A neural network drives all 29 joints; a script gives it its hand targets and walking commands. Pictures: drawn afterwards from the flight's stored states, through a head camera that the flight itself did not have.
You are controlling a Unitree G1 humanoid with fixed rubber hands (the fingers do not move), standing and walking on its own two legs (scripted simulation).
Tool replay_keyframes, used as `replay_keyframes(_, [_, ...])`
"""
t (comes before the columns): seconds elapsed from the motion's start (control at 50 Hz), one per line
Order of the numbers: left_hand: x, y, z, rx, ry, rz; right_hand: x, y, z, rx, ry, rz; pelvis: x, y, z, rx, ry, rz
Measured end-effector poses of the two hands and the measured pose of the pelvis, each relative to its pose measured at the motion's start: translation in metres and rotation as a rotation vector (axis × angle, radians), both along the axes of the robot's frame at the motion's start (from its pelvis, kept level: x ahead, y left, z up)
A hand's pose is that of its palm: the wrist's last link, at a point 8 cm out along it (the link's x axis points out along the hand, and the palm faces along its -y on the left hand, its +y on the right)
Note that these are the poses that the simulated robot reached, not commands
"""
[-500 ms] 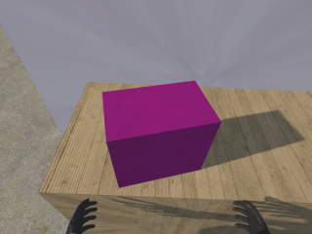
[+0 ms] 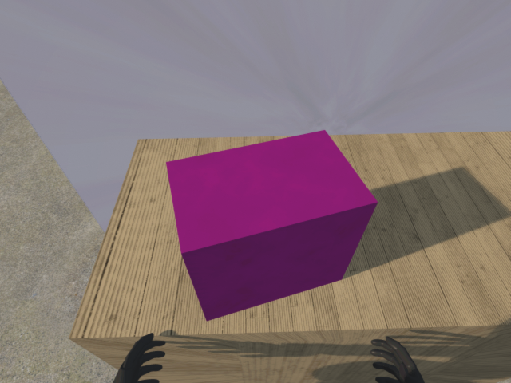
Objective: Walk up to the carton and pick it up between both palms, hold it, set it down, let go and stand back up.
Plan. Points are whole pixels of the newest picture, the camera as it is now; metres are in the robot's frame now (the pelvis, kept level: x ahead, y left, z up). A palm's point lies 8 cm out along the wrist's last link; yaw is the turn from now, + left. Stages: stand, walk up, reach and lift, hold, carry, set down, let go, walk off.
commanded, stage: let go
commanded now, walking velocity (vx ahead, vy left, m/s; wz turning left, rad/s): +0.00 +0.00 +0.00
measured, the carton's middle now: (264, 227) +0.37 +0.02 +0.02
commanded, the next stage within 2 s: stand in 0.42 s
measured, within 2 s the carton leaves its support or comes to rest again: neither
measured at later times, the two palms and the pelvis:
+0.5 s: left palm out of the picture +0.13 +0.23 -0.09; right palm out of the picture +0.15 -0.23 -0.10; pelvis +0.00 -0.01 +0.00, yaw +1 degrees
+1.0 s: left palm out of the picture -0.01 +0.24 -0.14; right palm out of the picture +0.00 -0.24 -0.13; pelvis -0.03 +0.00 +0.00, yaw +3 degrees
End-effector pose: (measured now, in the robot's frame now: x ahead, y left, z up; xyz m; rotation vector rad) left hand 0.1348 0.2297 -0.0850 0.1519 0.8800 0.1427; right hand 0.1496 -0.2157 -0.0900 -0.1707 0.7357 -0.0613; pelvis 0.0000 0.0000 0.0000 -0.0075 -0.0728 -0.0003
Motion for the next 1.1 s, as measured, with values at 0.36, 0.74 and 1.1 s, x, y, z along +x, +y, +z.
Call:
replay_keyframes(0.36, [-0.001, -0.001, -0.002, 0.009, -0.004, -0.006, 0.01, -0.002, 0.0, -0.002, -0.021, 0.003, 0.004, -0.001, -0.001, -0.007, -0.024, 0.011])
replay_keyframes(0.74, [-0.086, 0.008, -0.042, 0.012, 0.171, 0.037, -0.08, -0.046, -0.022, -0.108, 0.309, -0.098, -0.005, -0.006, -0.006, -0.012, 0.008, 0.04])
replay_keyframes(1.1, [-0.169, 0.017, -0.06, -0.009, 0.359, 0.058, -0.172, -0.015, -0.04, -0.07, 0.488, -0.113, -0.039, 0.01, -0.005, -0.011, -0.004, 0.047])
